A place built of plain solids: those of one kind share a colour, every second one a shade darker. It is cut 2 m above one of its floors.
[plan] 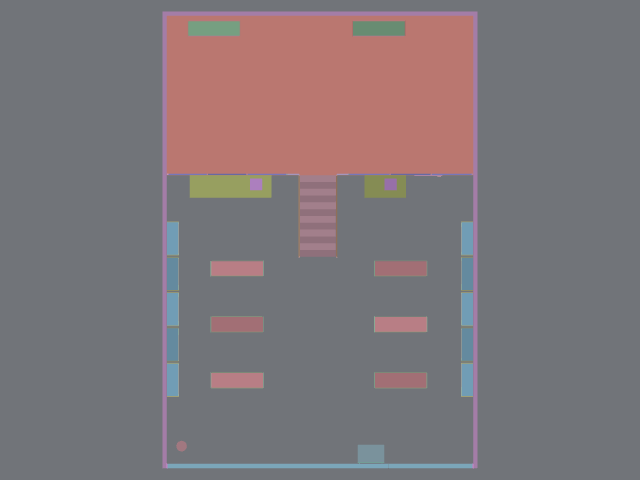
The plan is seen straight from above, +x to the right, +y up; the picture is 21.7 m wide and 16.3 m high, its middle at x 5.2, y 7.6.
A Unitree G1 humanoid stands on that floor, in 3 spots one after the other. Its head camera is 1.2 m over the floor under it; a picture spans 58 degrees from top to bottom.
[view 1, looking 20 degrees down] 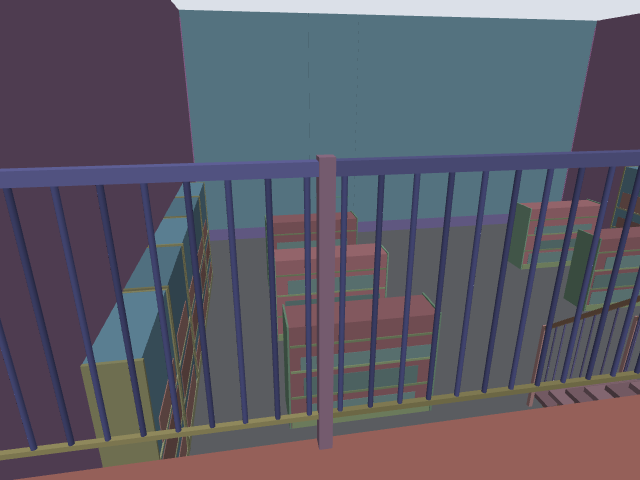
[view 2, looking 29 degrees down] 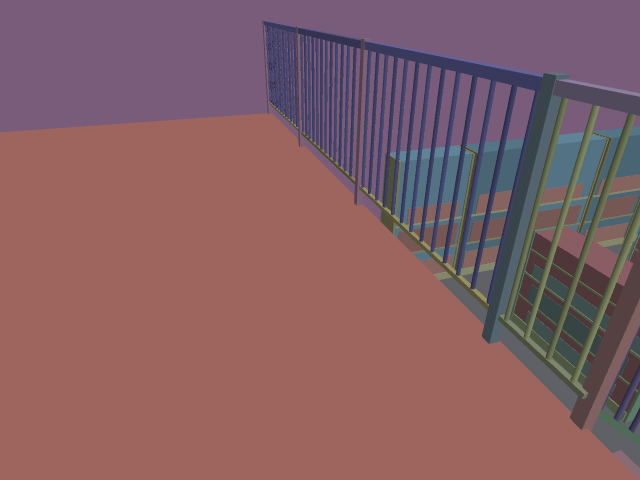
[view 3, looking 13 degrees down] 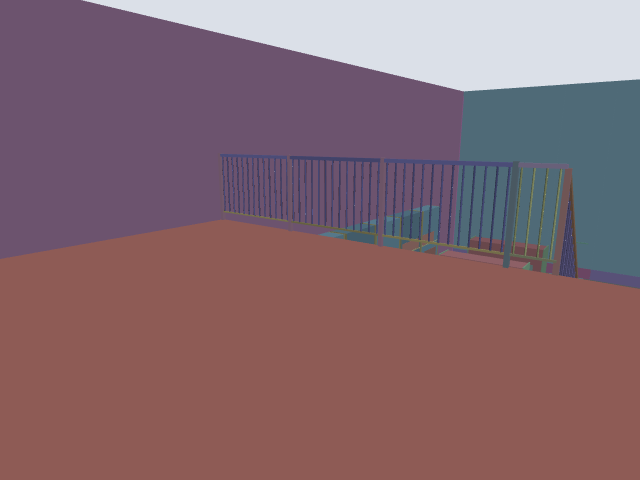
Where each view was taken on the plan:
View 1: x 9.20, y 11.00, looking -100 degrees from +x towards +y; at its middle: upper_guard_post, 1.24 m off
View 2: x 5.13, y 10.90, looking -18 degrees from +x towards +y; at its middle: upper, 2.48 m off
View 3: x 5.13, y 14.11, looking -52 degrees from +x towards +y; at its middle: upper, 5.33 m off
